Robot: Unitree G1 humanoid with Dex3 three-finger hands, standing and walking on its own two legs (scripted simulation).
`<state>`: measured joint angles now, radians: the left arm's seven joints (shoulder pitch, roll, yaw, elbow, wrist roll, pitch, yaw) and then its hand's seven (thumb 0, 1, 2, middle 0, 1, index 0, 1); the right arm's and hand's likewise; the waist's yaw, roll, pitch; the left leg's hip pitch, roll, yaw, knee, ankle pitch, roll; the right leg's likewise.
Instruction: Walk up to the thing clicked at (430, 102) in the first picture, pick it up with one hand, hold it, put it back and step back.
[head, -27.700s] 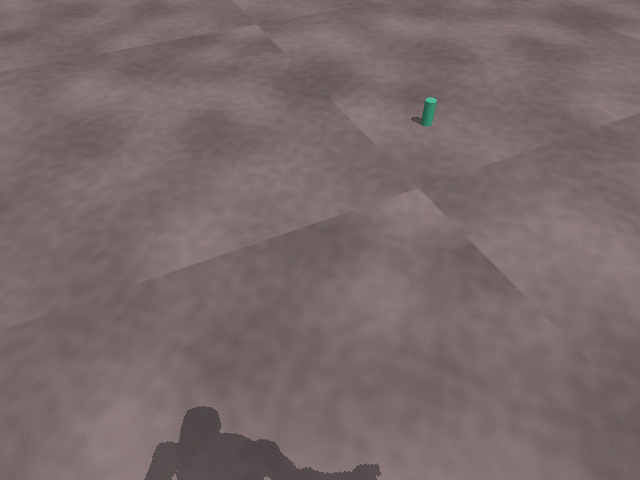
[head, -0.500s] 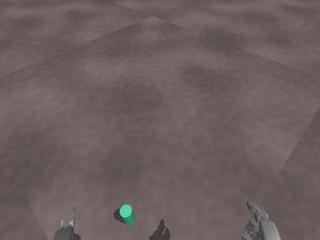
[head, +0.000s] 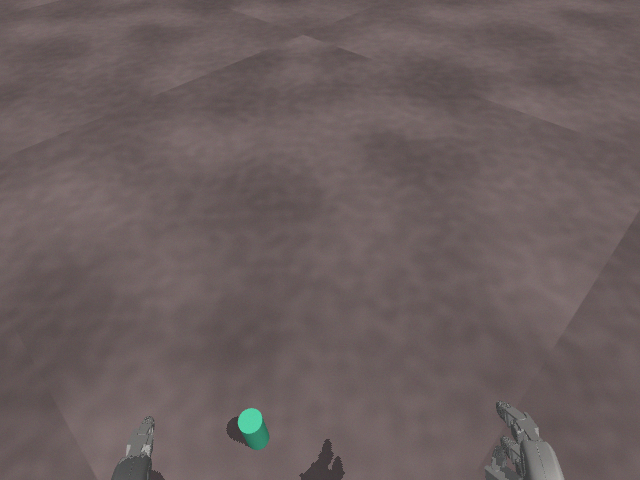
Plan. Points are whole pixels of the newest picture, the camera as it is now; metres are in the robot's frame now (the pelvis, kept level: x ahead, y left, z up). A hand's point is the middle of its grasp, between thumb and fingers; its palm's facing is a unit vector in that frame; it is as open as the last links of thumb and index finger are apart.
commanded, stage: home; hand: left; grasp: from the side
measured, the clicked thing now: (254, 429) +0.41 +0.20 -0.65
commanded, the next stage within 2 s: stand in 0.70 s
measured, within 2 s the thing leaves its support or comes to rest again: neither
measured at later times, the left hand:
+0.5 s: hand out of the picture +0.17 +0.19 -0.06, palm faces +0.09 -0.95 -0.29, open 17.5 cm
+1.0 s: hand out of the picture +0.18 +0.19 -0.06, palm faces +0.09 -0.95 -0.29, open 15.6 cm
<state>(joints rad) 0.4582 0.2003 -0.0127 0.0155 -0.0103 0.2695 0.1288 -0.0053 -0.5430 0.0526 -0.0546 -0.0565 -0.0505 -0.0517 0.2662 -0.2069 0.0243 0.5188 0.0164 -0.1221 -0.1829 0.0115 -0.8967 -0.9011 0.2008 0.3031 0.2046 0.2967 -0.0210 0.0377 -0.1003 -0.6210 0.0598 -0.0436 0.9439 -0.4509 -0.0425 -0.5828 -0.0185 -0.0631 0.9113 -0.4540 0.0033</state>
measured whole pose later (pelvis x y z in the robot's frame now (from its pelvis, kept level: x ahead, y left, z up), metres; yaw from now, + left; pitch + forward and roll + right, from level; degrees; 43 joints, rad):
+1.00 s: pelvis +0.01 +0.01 +0.00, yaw +0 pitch +8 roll -2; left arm 0.46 0.20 -0.01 0.01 -0.01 0.27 0.13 0.00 -0.29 0.30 -0.15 -0.20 -0.14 -0.19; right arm 0.27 -0.20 0.03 0.52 0.01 -0.13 -0.18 0.01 -0.90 -0.90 0.20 0.30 0.20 0.30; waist -0.02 0.04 -0.10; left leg -0.61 0.06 -0.04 0.95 -0.47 -0.03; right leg -0.57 -0.02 -0.06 0.90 -0.46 0.02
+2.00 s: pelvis -0.01 +0.02 +0.06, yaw +1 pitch -4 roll +0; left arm 0.16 0.33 0.00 1.15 0.03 -0.01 0.01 0.01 0.90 0.90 -0.20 -0.30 -0.20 -0.30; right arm 0.14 -0.31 -0.02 1.13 -0.02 0.00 0.00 0.00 -0.90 -0.90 0.20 0.30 0.20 0.30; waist 0.02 0.02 0.06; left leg -0.15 0.01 -0.02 0.39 -0.17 -0.01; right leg -0.12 -0.06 -0.06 0.39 -0.19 0.03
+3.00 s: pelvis +0.01 +0.01 +0.06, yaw +0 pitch -3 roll +0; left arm 0.10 0.33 0.01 1.16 0.02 -0.01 0.00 0.01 0.90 0.90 -0.20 -0.30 -0.20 -0.30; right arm 0.11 -0.34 0.00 1.15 -0.01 -0.01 0.00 0.00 -0.90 -0.90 0.20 0.30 0.20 0.30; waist 0.01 0.01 0.05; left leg -0.11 0.03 -0.01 0.33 -0.17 -0.03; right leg -0.09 -0.04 -0.05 0.32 -0.18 0.02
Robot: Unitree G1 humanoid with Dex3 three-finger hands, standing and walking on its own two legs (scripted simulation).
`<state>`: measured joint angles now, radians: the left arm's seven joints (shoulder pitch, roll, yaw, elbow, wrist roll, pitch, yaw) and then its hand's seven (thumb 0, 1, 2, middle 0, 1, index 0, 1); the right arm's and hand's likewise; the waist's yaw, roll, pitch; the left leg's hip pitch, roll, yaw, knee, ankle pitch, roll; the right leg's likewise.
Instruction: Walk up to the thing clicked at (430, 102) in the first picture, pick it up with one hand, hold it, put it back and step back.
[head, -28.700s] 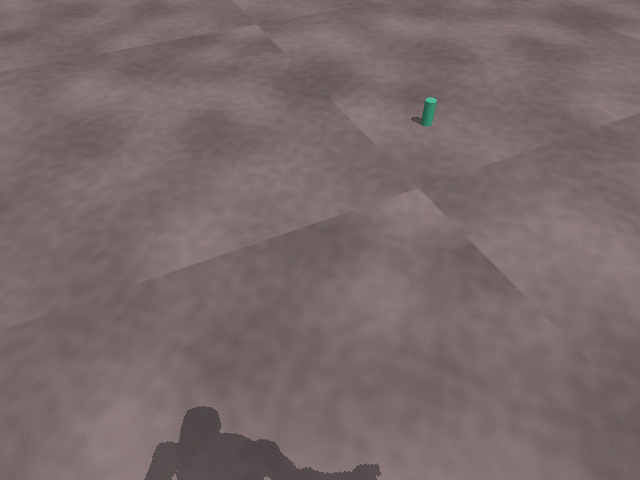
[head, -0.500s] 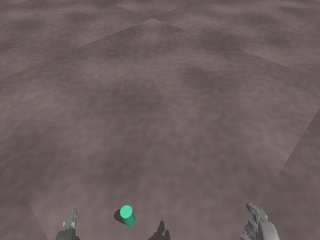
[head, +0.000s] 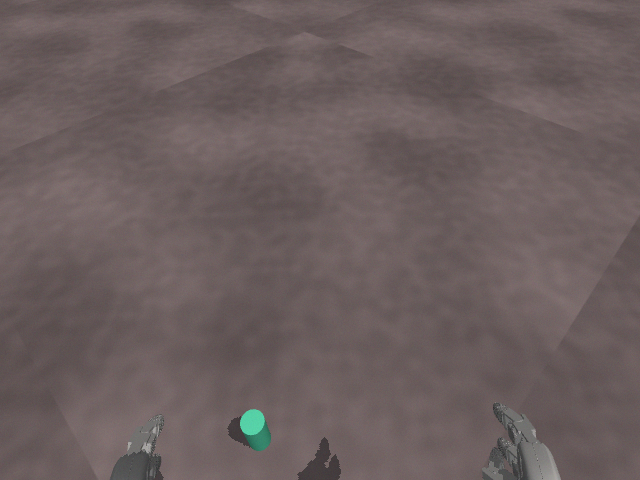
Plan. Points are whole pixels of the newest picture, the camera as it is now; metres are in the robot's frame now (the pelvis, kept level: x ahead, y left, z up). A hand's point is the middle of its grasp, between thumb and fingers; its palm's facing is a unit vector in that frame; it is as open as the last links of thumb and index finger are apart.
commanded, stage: stand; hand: left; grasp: from the side
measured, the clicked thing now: (256, 430) +0.40 +0.19 -0.65
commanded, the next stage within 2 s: none
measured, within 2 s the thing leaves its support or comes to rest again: neither
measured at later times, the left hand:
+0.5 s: hand out of the picture +0.08 +0.25 -0.11, palm faces -0.01 -0.93 -0.36, open 7.5 cm
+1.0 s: hand out of the picture +0.02 +0.26 -0.10, palm faces +0.01 -0.93 -0.36, open 7.4 cm
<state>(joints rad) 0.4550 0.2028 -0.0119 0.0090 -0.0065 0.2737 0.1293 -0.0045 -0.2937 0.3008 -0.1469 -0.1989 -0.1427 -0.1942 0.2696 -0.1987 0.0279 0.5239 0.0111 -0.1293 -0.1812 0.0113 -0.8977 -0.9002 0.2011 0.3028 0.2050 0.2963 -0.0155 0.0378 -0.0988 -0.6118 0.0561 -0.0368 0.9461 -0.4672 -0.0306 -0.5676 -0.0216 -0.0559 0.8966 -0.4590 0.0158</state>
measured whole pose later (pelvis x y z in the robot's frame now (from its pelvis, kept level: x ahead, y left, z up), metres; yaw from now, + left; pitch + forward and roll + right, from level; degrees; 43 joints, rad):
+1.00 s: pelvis -0.02 +0.01 +0.05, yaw +1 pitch -4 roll +0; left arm 0.16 0.33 0.00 1.15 0.03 -0.01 0.01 0.01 0.90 0.90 -0.20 -0.30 -0.20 -0.30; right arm 0.14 -0.31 -0.02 1.13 -0.02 0.00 0.00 0.00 -0.90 -0.90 0.20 0.30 0.20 0.30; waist 0.02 0.02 0.06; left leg -0.15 0.01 -0.02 0.39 -0.17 -0.01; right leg -0.12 -0.06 -0.06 0.39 -0.19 0.03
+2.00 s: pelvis +0.00 +0.00 +0.06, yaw +0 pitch -3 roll +0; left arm 0.10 0.33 0.01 1.16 0.02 -0.01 0.00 0.01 0.90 0.90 -0.20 -0.30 -0.20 -0.30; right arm 0.11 -0.34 0.00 1.15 -0.01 -0.01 0.00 0.00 -0.90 -0.90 0.20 0.30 0.20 0.30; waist 0.01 0.01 0.05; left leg -0.11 0.03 -0.01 0.33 -0.17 -0.03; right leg -0.09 -0.04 -0.05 0.32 -0.18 0.02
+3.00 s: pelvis -0.12 +0.02 +0.03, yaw -2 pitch -2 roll -1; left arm 0.14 0.35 0.06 0.90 0.04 0.03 0.00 0.01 0.90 0.90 -0.20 -0.30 -0.20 -0.30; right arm 0.11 -0.38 -0.04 0.87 0.00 0.05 -0.01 0.00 -0.90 -0.90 0.20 0.30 0.21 0.30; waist -0.02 0.04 0.20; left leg -0.46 -0.01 -0.04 0.84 -0.41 0.01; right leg -0.26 0.04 0.02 0.69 -0.39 -0.02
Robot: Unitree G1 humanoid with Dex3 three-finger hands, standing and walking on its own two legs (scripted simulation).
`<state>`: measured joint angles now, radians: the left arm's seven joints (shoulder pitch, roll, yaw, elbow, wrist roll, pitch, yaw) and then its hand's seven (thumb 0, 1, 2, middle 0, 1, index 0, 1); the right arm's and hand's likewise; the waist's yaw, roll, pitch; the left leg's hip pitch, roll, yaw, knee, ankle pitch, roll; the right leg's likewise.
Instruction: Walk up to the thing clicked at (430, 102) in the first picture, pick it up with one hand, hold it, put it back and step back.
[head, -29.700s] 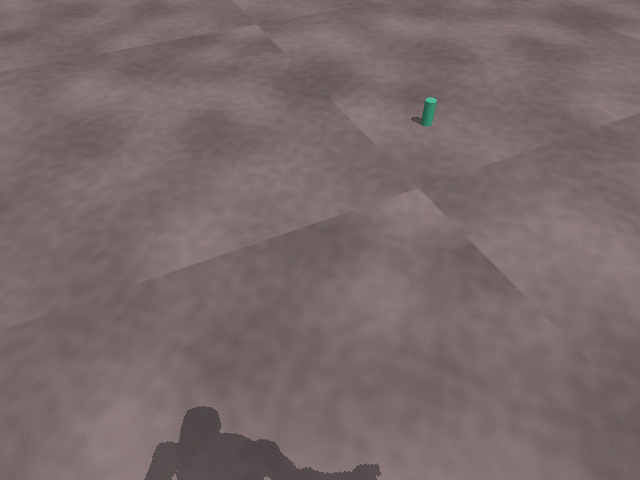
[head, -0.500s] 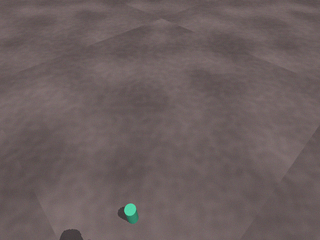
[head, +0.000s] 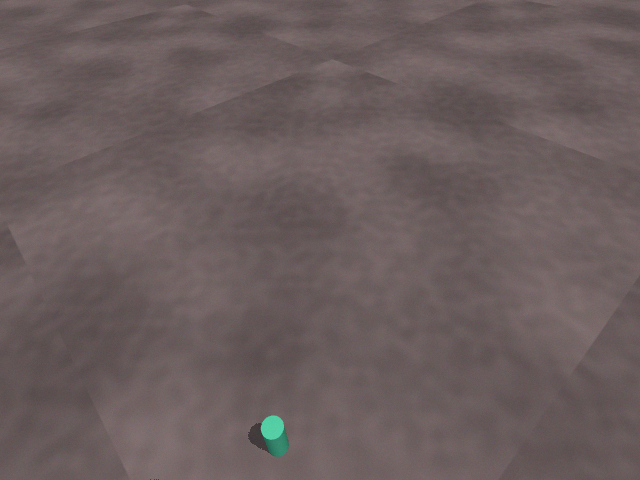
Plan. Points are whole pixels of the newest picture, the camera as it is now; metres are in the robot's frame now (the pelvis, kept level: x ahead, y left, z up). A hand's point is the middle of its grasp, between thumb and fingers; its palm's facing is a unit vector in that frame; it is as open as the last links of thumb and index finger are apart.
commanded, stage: stand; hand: left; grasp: from the side
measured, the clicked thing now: (275, 436) +0.43 +0.18 -0.70
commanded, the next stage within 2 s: step back in 1.32 s
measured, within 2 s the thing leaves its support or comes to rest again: neither
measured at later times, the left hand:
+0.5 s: hand out of the picture +0.07 +0.24 -0.16, palm faces -0.03 -0.94 -0.34, open 7.4 cm
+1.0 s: hand out of the picture +0.09 +0.24 -0.15, palm faces -0.02 -0.94 -0.34, open 7.4 cm
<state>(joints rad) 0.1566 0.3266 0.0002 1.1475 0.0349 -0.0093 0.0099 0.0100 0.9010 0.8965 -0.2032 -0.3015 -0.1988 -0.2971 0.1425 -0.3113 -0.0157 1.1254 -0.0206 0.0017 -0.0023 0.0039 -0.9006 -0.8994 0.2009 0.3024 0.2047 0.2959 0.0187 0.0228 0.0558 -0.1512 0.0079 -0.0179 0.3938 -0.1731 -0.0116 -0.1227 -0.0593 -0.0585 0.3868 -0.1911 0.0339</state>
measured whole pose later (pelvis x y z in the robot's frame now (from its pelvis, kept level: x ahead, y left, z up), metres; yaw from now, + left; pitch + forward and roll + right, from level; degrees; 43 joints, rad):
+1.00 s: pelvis +0.02 -0.01 +0.00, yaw -1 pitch -3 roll +0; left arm 0.10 0.33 0.01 1.16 0.02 -0.01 0.00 0.01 0.90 0.90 -0.20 -0.30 -0.20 -0.30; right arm 0.11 -0.34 0.00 1.15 -0.01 -0.01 0.00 0.00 -0.90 -0.90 0.20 0.30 0.20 0.30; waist 0.01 0.01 0.05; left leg -0.11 0.03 -0.01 0.33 -0.17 -0.03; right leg -0.09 -0.04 -0.05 0.32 -0.18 0.02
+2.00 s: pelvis -0.10 +0.01 -0.03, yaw -3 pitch -2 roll -1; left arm 0.14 0.35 0.06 0.90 0.04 0.03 0.00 0.01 0.90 0.90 -0.20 -0.30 -0.20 -0.30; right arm 0.11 -0.38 -0.04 0.87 0.00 0.05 -0.01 0.00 -0.90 -0.90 0.20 0.30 0.21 0.30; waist -0.02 0.04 0.20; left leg -0.46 -0.01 -0.04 0.84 -0.41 0.01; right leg -0.26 0.04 0.02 0.69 -0.39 -0.02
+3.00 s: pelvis -0.39 +0.02 -0.03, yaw +0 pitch -2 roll +1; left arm 0.14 0.38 0.07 0.77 0.04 0.04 0.02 0.01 0.90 0.90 -0.21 -0.30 -0.20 -0.30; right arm 0.24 -0.40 -0.05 0.88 -0.01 0.05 -0.01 0.01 -0.90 -0.90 0.20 0.30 0.20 0.30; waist 0.00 0.01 0.17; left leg -0.27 -0.04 -0.04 0.72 -0.42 0.00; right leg -0.39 -0.05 -0.03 0.69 -0.26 0.00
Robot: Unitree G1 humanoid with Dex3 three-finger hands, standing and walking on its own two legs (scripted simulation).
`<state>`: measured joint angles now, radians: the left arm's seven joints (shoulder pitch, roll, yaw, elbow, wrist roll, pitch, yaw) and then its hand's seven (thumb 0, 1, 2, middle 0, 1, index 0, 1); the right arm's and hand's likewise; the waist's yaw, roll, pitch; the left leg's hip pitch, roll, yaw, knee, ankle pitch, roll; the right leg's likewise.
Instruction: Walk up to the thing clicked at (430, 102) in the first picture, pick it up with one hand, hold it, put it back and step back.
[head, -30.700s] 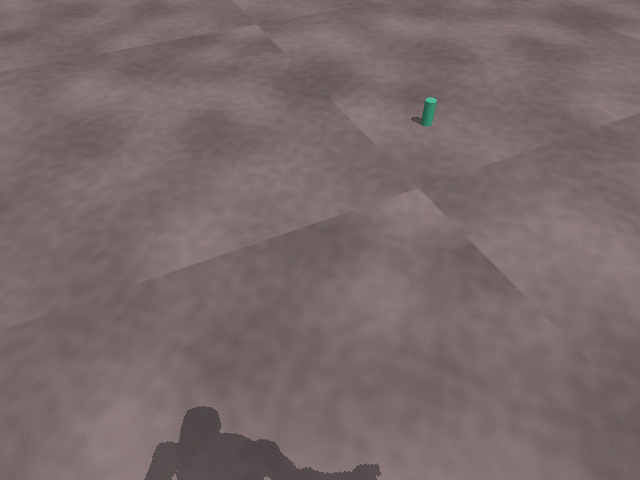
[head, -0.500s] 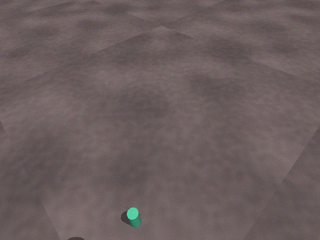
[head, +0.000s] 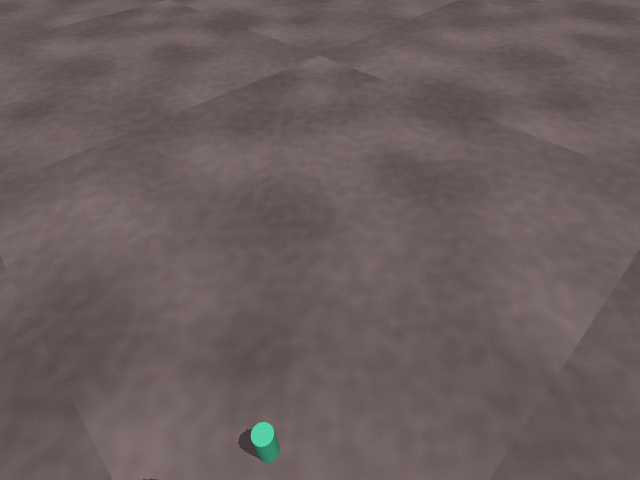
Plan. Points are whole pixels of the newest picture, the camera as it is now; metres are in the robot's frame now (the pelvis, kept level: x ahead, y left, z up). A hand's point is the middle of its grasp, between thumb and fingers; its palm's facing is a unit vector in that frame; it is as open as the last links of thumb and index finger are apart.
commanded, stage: stand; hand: left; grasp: from the side
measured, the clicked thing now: (265, 443) +0.41 +0.19 -0.71
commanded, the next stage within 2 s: step back in 0.32 s
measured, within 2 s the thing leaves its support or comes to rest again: neither
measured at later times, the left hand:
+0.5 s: hand out of the picture +0.07 +0.27 -0.17, palm faces +0.00 -0.93 -0.37, open 7.4 cm
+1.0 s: hand out of the picture -0.01 +0.27 -0.18, palm faces -0.09 -0.92 -0.39, open 7.4 cm
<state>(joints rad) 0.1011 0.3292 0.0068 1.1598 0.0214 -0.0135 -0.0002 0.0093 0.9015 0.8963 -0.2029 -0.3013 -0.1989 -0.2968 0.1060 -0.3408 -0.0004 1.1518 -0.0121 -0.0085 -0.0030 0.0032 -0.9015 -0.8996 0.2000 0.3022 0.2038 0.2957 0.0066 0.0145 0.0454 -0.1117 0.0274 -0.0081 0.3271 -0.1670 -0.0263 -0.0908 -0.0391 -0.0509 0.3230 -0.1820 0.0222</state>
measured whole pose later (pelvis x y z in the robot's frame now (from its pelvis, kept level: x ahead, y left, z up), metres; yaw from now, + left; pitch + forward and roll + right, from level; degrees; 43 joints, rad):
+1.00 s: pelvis -0.12 +0.02 -0.03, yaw -2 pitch -2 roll -1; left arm 0.14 0.35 0.06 0.90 0.04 0.03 0.00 0.01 0.90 0.90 -0.20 -0.30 -0.20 -0.30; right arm 0.11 -0.38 -0.04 0.87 0.00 0.05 -0.01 0.00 -0.90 -0.90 0.20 0.30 0.21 0.30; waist -0.02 0.04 0.20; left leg -0.46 -0.01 -0.04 0.84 -0.41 0.01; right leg -0.26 0.04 0.02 0.69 -0.39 -0.02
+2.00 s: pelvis -0.41 +0.03 -0.03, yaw +1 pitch -2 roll +1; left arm 0.14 0.38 0.07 0.77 0.04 0.04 0.02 0.01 0.90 0.90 -0.21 -0.30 -0.20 -0.30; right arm 0.24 -0.40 -0.05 0.88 -0.01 0.05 -0.01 0.01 -0.90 -0.90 0.20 0.30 0.20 0.30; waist 0.00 0.01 0.17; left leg -0.27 -0.04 -0.04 0.72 -0.42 0.00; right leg -0.39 -0.05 -0.03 0.69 -0.26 0.00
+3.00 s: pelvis -0.65 -0.01 -0.02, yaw +2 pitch -3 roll -1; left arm 0.24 0.37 0.06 0.99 0.04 -0.03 -0.02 0.01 0.90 0.90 -0.20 -0.30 -0.20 -0.30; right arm 0.21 -0.36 -0.04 0.99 -0.03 0.02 0.02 0.01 -0.90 -0.90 0.20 0.30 0.21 0.30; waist 0.02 0.03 0.05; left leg -0.28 0.00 -0.07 0.76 -0.48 0.01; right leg -0.26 0.01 -0.03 0.58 -0.28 -0.03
